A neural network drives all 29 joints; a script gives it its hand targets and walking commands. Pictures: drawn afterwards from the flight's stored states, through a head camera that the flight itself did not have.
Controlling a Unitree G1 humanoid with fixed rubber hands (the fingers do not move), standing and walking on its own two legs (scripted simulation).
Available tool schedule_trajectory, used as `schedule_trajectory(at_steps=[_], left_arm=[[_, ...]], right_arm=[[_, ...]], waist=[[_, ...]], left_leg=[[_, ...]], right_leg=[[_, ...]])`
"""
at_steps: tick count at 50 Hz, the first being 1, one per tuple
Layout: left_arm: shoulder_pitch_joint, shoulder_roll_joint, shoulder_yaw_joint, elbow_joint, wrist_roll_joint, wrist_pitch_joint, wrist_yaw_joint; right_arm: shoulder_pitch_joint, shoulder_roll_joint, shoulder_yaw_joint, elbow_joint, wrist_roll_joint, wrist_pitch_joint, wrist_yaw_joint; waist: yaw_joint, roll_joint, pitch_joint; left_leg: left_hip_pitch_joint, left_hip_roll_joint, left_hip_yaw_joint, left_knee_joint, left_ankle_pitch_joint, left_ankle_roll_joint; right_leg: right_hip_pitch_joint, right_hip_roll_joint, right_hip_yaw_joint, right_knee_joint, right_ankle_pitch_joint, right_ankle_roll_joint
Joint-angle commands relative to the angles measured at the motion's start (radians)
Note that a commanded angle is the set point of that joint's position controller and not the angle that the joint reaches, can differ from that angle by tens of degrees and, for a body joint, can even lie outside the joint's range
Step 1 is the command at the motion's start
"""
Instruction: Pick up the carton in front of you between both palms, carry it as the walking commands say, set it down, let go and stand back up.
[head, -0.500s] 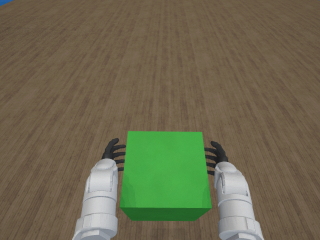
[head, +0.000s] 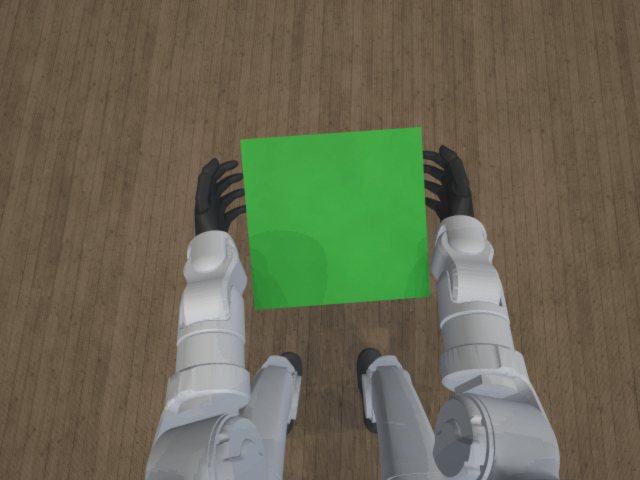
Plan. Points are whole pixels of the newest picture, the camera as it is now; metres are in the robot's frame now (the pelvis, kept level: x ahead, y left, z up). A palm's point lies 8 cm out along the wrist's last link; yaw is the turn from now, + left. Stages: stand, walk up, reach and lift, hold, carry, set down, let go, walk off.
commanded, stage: set down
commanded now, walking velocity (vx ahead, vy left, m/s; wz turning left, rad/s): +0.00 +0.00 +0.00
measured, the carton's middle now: (331, 218) +0.44 +0.01 -0.18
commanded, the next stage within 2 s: none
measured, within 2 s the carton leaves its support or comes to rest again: rests again in 1.80 s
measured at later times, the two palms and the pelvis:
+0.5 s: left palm (242, 224) +0.43 +0.15 -0.21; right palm (423, 201) +0.48 -0.14 -0.22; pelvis -0.01 -0.01 -0.13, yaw +2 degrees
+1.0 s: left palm (260, 235) +0.45 +0.15 -0.37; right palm (403, 205) +0.52 -0.14 -0.38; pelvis -0.04 -0.02 -0.24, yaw +4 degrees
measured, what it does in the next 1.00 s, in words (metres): lowers itself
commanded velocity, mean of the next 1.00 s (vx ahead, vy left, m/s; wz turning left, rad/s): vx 0.00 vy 0.00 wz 0.00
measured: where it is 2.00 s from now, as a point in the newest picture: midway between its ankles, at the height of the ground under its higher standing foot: (329, 407)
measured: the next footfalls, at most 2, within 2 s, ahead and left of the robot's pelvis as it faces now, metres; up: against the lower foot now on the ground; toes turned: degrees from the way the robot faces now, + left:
none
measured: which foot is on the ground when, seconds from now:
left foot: down 0.00-1.00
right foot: down 0.00-1.00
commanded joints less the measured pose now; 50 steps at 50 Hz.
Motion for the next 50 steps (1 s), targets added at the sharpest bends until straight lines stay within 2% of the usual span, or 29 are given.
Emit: schedule_trajectory(at_steps=[1,4,9,14,26,31,38,50], left_arm=[[-0.652,-0.804,-0.553,0.128,-0.050,0.076,-0.309],[-0.706,-0.818,-0.503,0.159,-0.037,0.114,-0.329],[-0.788,-0.836,-0.493,0.172,-0.070,0.117,-0.334],[-0.836,-0.828,-0.506,0.181,-0.104,0.106,-0.311],[-0.928,-0.762,-0.527,0.141,-0.165,0.078,-0.246],[-0.981,-0.722,-0.502,0.147,-0.169,0.072,-0.229],[-1.091,-0.660,-0.443,0.167,-0.168,0.069,-0.211],[-1.273,-0.566,-0.411,0.167,-0.213,0.050,-0.165]], right_arm=[[-0.585,0.884,0.518,0.137,0.059,0.054,0.310],[-0.626,0.893,0.471,0.192,0.053,0.089,0.328],[-0.713,0.900,0.459,0.204,0.079,0.089,0.325],[-0.754,0.874,0.455,0.229,0.097,0.077,0.298],[-0.846,0.814,0.522,0.244,0.175,0.053,0.244],[-0.916,0.756,0.528,0.257,0.188,0.042,0.225],[-1.013,0.662,0.485,0.329,0.187,0.037,0.211],[-1.176,0.516,0.475,0.420,0.233,0.024,0.228]], waist=[[0.017,-0.053,-0.889],[0.025,-0.045,-0.873],[0.026,-0.057,-0.976],[0.023,-0.065,-1.057],[0.048,-0.112,-1.194],[0.054,-0.137,-1.168],[0.056,-0.146,-1.114],[0.068,-0.131,-1.075]], left_leg=[[0.183,-0.086,0.078,0.030,0.069,-0.018],[0.089,-0.089,0.092,0.080,0.007,-0.012],[-0.037,-0.096,0.098,0.194,0.056,-0.016],[-0.150,-0.105,0.106,0.296,0.089,-0.027],[-0.317,-0.117,0.129,0.509,0.154,-0.045],[-0.392,-0.117,0.142,0.585,0.124,-0.050],[-0.465,-0.109,0.161,0.680,0.057,-0.055],[-0.484,-0.095,0.178,0.838,0.040,-0.063]], right_leg=[[0.374,0.070,-0.054,0.043,0.071,0.005],[0.293,0.073,-0.055,0.087,0.004,-0.002],[0.212,0.081,-0.061,0.199,0.074,-0.001],[0.132,0.092,-0.066,0.303,0.127,0.004],[0.034,0.098,-0.064,0.505,0.226,0.020],[-0.014,0.095,-0.064,0.570,0.195,0.020],[-0.091,0.089,-0.070,0.654,0.111,0.016],[-0.233,0.077,-0.083,0.821,0.054,0.006]])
